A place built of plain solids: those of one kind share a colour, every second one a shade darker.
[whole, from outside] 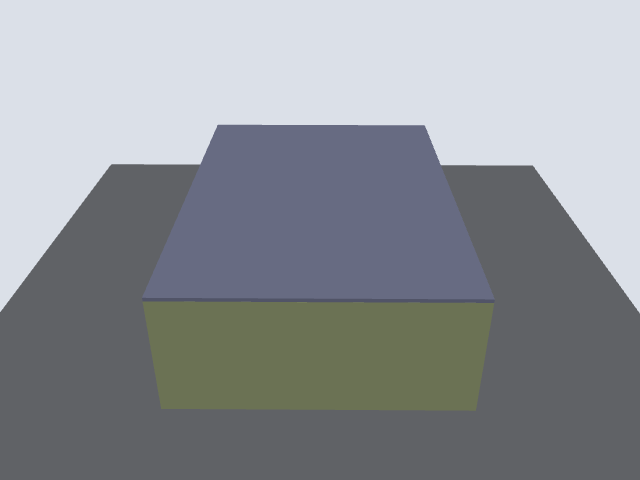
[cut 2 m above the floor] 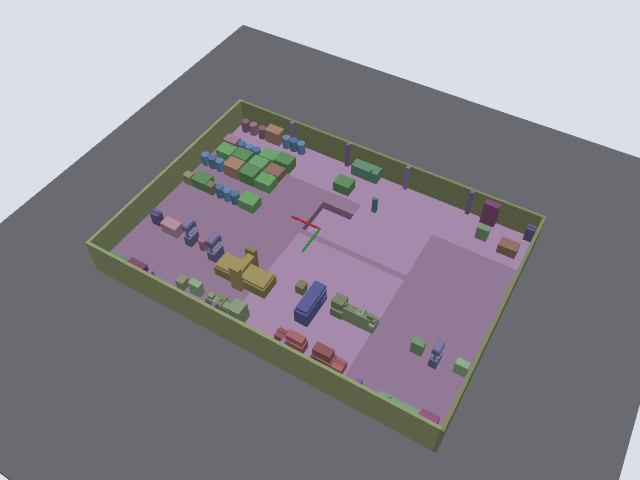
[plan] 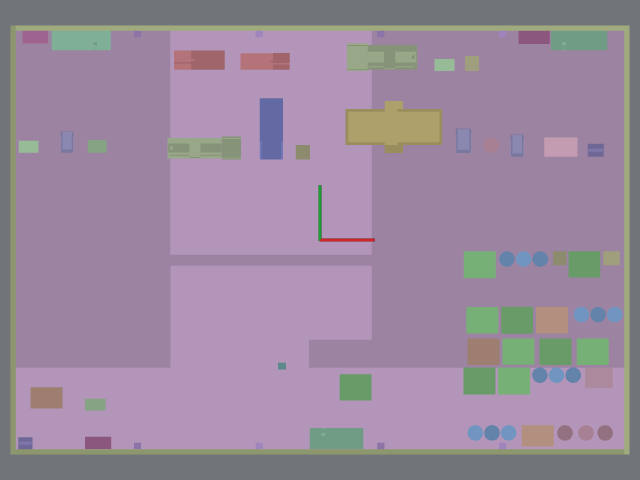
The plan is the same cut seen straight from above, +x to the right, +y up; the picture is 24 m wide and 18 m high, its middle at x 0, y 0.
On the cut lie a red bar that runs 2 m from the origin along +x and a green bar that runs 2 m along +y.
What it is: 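A machine and fitters' shop under lamps; one hall, a truck gangway, bays of machines, benches and stores, erecting floors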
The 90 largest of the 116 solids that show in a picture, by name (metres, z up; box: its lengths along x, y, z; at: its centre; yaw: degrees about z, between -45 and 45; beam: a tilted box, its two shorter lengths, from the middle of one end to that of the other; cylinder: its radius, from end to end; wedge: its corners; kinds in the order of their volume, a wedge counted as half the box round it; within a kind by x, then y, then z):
{
 "floor_1": {"box": [2.49, 4.23, 0.73], "at": [-10.17, -2.67, 0.31]},
 "floor_2": {"box": [2.49, 15.69, 0.73], "at": [-10.17, 0.0, 0.31]},
 "floor_3": {"box": [3.33, 4.25, 0.73], "at": [-7.27, -2.67, 0.31]},
 "floor_4": {"box": [3.31, 8.4, 0.73], "at": [-7.27, 3.65, 0.31]},
 "floor_5": {"box": [5.21, 2.77, 0.73], "at": [-3.01, -2.35, 0.31]},
 "floor_6": {"box": [5.21, 15.69, 0.73], "at": [-3.01, 0.0, 0.31]},
 "floor_7": {"box": [22.82, 3.06, 0.73], "at": [0.0, -6.32, 0.31]},
 "floor_8": {"box": [2.35, 4.11, 0.73], "at": [0.77, -5.79, 0.31]},
 "floor_9": {"box": [2.37, 2.79, 0.1], "at": [0.77, -2.35, 0.0]},
 "floor_10": {"box": [2.35, 8.81, 0.73], "at": [0.77, 3.44, 0.31]},
 "floor_11": {"box": [17.03, 0.41, 0.73], "at": [2.9, -0.76, 0.31]},
 "floor_12": {"box": [9.47, 15.69, 0.73], "at": [6.68, 0.0, 0.31]},
 "wall_1": {"box": [0.2, 16.09, 6.79], "at": [-11.51, 0.0, 3.34]},
 "wall_2": {"box": [22.82, 0.2, 6.79], "at": [0.0, -7.94, 3.34]},
 "wall_3": {"box": [22.82, 0.2, 6.79], "at": [0.0, 7.95, 3.34]},
 "wall_4": {"box": [0.2, 16.09, 6.79], "at": [11.51, 0.0, 3.34]},
 "roof_1": {"box": [23.22, 16.09, 0.2], "at": [0.0, 0.0, 6.84]},
 "stillage_1": {"box": [1.2, 0.99, 0.78], "at": [1.33, -5.53, 1.07]},
 "stillage_2": {"box": [1.2, 1.02, 0.89], "at": [5.98, -5.29, 1.12]},
 "stillage_3": {"box": [1.2, 1.02, 0.76], "at": [5.99, -0.93, 1.06]},
 "stillage_4": {"box": [1.2, 1.01, 0.78], "at": [6.08, -3.01, 1.06]},
 "stillage_5": {"box": [1.2, 1.02, 0.74], "at": [7.28, -5.29, 1.05]},
 "stillage_6": {"box": [1.2, 1.01, 0.94], "at": [7.39, -3.01, 1.15]},
 "stillage_7": {"box": [1.2, 0.99, 0.78], "at": [7.44, -4.19, 1.06]},
 "stillage_8": {"box": [1.2, 0.99, 0.87], "at": [8.83, -4.19, 1.11]},
 "stillage_9": {"box": [1.2, 0.98, 0.76], "at": [9.91, -0.91, 1.06]},
 "stillage_10": {"box": [1.2, 1.0, 0.73], "at": [10.23, -4.19, 1.04]},
 "planer_1": {"box": [0.68, 0.3, 2.55], "at": [2.77, 3.41, 1.95]},
 "planer_2": {"box": [3.63, 1.35, 0.75], "at": [2.77, 4.24, 1.05]},
 "planer_3": {"box": [3.43, 1.15, 0.16], "at": [2.77, 4.24, 1.51]},
 "planer_4": {"box": [0.68, 0.3, 2.55], "at": [2.77, 5.06, 1.95]},
 "bench_1": {"box": [2.22, 0.73, 0.89], "at": [-8.95, 7.48, 1.12]},
 "bench_2": {"box": [2.01, 0.8, 0.89], "at": [0.62, -7.45, 1.12]},
 "bench_3": {"box": [2.11, 0.73, 0.87], "at": [9.72, 7.48, 1.11]},
 "lathe_1": {"box": [2.03, 0.77, 0.67], "at": [-4.71, 3.44, 1.01]},
 "lathe_2": {"box": [0.73, 0.7, 0.63], "at": [-3.32, 3.44, 1.66]},
 "lathe_3": {"box": [0.73, 0.87, 0.62], "at": [-3.32, 3.45, 0.99]},
 "lathe_4": {"box": [0.78, 0.87, 0.72], "at": [1.4, 6.84, 1.71]},
 "lathe_5": {"box": [0.78, 1.04, 0.62], "at": [1.4, 6.86, 0.99]},
 "lathe_6": {"box": [1.86, 0.94, 0.67], "at": [2.72, 6.85, 1.01]},
 "pallet_1": {"box": [1.2, 0.8, 0.71], "at": [-10.25, -5.92, 1.03]},
 "pallet_2": {"box": [1.2, 1.0, 0.63], "at": [6.13, -4.19, 0.99]},
 "pallet_3": {"box": [1.2, 0.8, 1.09], "at": [8.16, -7.34, 1.22]},
 "pallet_4": {"box": [1.2, 1.0, 1.01], "at": [8.7, -3.01, 1.18]},
 "pier_1": {"box": [0.27, 0.25, 6.06], "at": [-6.85, -7.72, 3.71]},
 "pier_2": {"box": [0.27, 0.25, 6.06], "at": [-6.85, 7.72, 3.71]},
 "pier_3": {"box": [0.27, 0.25, 6.06], "at": [-2.28, -7.72, 3.71]},
 "pier_4": {"box": [0.27, 0.25, 6.06], "at": [-2.28, 7.72, 3.71]},
 "pier_5": {"box": [0.27, 0.25, 6.06], "at": [2.28, -7.72, 3.71]},
 "pier_6": {"box": [0.27, 0.25, 6.06], "at": [2.28, 7.72, 3.71]},
 "pier_7": {"box": [0.27, 0.25, 6.06], "at": [6.85, -7.72, 3.71]},
 "pier_8": {"box": [0.27, 0.25, 6.06], "at": [6.85, 7.72, 3.71]},
 "drums_1": {"cylinder": 0.29, "from": [5.83, -7.23, 0.68], "to": [5.83, -7.23, 1.56]},
 "drums_2": {"cylinder": 0.29, "from": [6.45, -7.23, 0.68], "to": [6.45, -7.23, 1.56]},
 "drums_3": {"cylinder": 0.29, "from": [7.01, -0.71, 0.68], "to": [7.01, -0.71, 1.56]},
 "drums_4": {"cylinder": 0.29, "from": [7.07, -7.23, 0.68], "to": [7.07, -7.23, 1.56]},
 "drums_5": {"cylinder": 0.29, "from": [7.64, -0.71, 0.68], "to": [7.64, -0.71, 1.56]},
 "drums_6": {"cylinder": 0.29, "from": [8.25, -5.07, 0.68], "to": [8.25, -5.07, 1.56]},
 "drums_7": {"cylinder": 0.29, "from": [8.26, -0.71, 0.68], "to": [8.26, -0.71, 1.56]},
 "drums_8": {"cylinder": 0.29, "from": [8.87, -5.07, 0.68], "to": [8.87, -5.07, 1.56]},
 "drums_9": {"cylinder": 0.29, "from": [9.49, -5.07, 0.68], "to": [9.49, -5.07, 1.56]},
 "drums_10": {"cylinder": 0.29, "from": [9.81, -2.8, 0.68], "to": [9.81, -2.8, 1.56]},
 "drums_11": {"cylinder": 0.29, "from": [10.43, -2.8, 0.68], "to": [10.43, -2.8, 1.56]},
 "drums_12": {"cylinder": 0.29, "from": [11.05, -2.8, 0.68], "to": [11.05, -2.8, 1.56]},
 "cabinet_1": {"box": [0.96, 0.48, 1.85], "at": [-10.68, 7.61, 1.6]},
 "cabinet_2": {"box": [0.99, 0.47, 1.79], "at": [-8.32, -7.61, 1.57]},
 "cabinet_3": {"box": [1.18, 0.5, 1.8], "at": [8.03, 7.6, 1.58]},
 "saw_1": {"box": [0.65, 0.72, 0.62], "at": [-5.15, 6.74, 0.99]},
 "saw_2": {"box": [1.26, 0.72, 0.68], "at": [-4.2, 6.74, 1.02]},
 "saw_3": {"box": [1.08, 0.55, 0.61], "at": [-4.17, 6.74, 1.66]},
 "saw_4": {"box": [1.22, 0.63, 0.68], "at": [-2.37, 6.7, 1.02]},
 "saw_5": {"box": [0.63, 0.63, 0.62], "at": [-1.45, 6.7, 0.99]},
 "shaper_1": {"box": [0.75, 2.2, 0.22], "at": [-1.82, 4.12, 1.89]},
 "shaper_2": {"box": [0.87, 1.61, 1.1], "at": [-1.82, 4.51, 1.23]},
 "swarfbin_1": {"box": [1.24, 0.73, 0.82], "at": [9.03, 3.48, 1.09]},
 "swarfbin_2": {"box": [1.04, 0.78, 0.82], "at": [10.46, -5.17, 1.08]},
 "trolley_1": {"box": [0.74, 0.45, 0.93], "at": [-10.93, 3.5, 1.14]},
 "trolley_2": {"box": [0.77, 0.45, 1.0], "at": [-8.43, -6.18, 1.18]},
 "trolley_3": {"box": [0.7, 0.47, 0.99], "at": [-8.36, 3.51, 1.17]},
 "trolley_4": {"box": [0.75, 0.44, 1.01], "at": [4.67, 6.56, 1.18]},
 "drill_1": {"box": [0.48, 0.8, 0.74], "at": [-9.48, 3.67, 1.05]},
 "drill_2": {"box": [0.59, 0.91, 0.74], "at": [5.38, 3.72, 1.05]},
 "drill_3": {"box": [0.5, 0.83, 0.74], "at": [7.39, 3.54, 1.05]},
 "drum_1": {"cylinder": 0.29, "from": [6.43, 3.56, 0.68], "to": [6.43, 3.56, 1.56]},
 "drum_2": {"cylinder": 0.29, "from": [9.19, -7.23, 0.68], "to": [9.19, -7.23, 1.56]},
 "drum_3": {"cylinder": 0.29, "from": [9.98, -7.23, 0.68], "to": [9.98, -7.23, 1.56]},
 "drum_4": {"cylinder": 0.29, "from": [10.69, -7.23, 0.68], "to": [10.69, -7.23, 1.56]},
 "pedgrinder_1": {"box": [0.54, 0.45, 1.05], "at": [-11.05, -7.62, 1.2]},
 "pedgrinder_2": {"box": [0.6, 0.49, 0.97], "at": [10.34, 3.36, 1.16]},
 "binsmall_1": {"box": [0.62, 0.53, 0.75], "at": [10.93, -0.69, 1.05]}
}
